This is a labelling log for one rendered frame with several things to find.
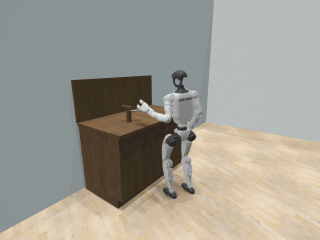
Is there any right robot upper arm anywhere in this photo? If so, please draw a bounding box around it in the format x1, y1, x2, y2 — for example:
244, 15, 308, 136
190, 90, 203, 117

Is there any right robot foot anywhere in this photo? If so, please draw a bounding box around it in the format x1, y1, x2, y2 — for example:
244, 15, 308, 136
181, 183, 195, 194

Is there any counter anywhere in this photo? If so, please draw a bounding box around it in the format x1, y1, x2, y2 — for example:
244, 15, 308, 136
71, 75, 187, 209

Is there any left robot forearm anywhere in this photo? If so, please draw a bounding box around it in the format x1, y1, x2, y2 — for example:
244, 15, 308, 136
146, 108, 168, 122

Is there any left robot upper arm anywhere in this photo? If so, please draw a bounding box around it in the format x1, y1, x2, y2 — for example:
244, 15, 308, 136
163, 93, 174, 123

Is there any left robot shin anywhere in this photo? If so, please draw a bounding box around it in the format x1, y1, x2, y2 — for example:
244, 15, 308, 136
162, 161, 174, 193

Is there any right robot forearm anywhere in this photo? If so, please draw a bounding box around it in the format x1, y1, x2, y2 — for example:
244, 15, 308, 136
189, 114, 202, 127

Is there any left robot hand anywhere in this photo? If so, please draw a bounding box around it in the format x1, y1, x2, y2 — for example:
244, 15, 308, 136
137, 99, 150, 113

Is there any right robot hand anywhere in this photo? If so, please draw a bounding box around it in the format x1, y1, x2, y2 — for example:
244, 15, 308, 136
186, 122, 194, 130

